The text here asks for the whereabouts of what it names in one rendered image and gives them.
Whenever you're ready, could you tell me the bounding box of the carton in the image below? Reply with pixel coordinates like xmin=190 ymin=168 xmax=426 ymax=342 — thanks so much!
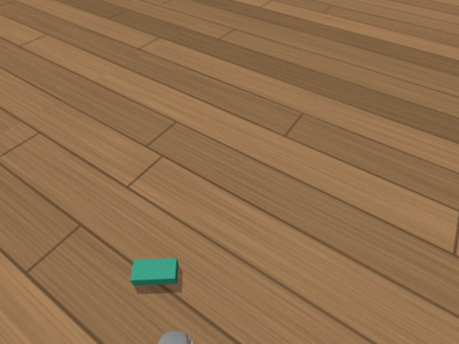
xmin=131 ymin=258 xmax=179 ymax=286

